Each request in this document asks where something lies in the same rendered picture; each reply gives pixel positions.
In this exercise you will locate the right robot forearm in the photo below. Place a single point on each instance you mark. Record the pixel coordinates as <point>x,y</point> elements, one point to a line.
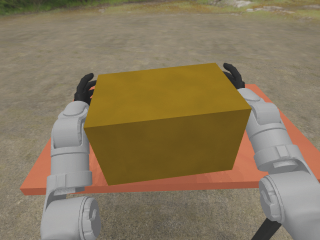
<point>274,151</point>

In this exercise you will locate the robot right hand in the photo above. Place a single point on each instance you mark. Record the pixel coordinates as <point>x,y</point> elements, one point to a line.
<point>235,77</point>

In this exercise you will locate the robot left hand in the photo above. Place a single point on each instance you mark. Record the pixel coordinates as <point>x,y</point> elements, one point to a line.
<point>83,92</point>

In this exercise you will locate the right robot upper arm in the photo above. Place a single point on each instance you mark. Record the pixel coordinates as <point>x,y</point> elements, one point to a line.
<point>292,199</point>

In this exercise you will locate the carton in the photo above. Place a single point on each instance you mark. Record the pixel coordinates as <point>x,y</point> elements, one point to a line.
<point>166,122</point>

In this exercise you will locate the table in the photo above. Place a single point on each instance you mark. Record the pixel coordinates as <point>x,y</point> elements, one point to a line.
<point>244,174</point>

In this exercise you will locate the left robot forearm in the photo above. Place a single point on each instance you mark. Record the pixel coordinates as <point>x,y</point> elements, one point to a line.
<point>70,149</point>

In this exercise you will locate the left robot upper arm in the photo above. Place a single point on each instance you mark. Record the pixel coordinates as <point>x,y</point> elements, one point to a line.
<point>75,218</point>

